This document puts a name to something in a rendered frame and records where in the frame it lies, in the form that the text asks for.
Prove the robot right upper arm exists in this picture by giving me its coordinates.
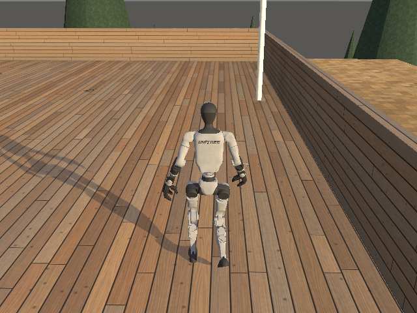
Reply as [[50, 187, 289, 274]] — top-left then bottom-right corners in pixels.
[[222, 131, 241, 166]]

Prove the robot left hand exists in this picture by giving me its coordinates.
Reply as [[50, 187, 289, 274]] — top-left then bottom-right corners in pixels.
[[162, 183, 178, 201]]

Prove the left robot forearm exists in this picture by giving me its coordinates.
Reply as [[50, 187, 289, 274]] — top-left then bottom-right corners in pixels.
[[165, 157, 180, 186]]

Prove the right robot forearm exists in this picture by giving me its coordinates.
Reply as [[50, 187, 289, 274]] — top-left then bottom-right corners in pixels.
[[235, 156, 246, 177]]

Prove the robot left upper arm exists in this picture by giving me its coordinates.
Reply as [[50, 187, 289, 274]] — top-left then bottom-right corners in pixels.
[[175, 131, 195, 168]]

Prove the robot head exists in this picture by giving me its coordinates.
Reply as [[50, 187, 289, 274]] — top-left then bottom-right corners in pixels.
[[198, 102, 220, 134]]

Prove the robot right hand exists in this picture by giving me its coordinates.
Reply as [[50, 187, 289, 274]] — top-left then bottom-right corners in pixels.
[[232, 175, 247, 186]]

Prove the robot torso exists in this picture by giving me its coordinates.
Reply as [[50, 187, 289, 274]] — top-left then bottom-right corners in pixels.
[[194, 128, 224, 196]]

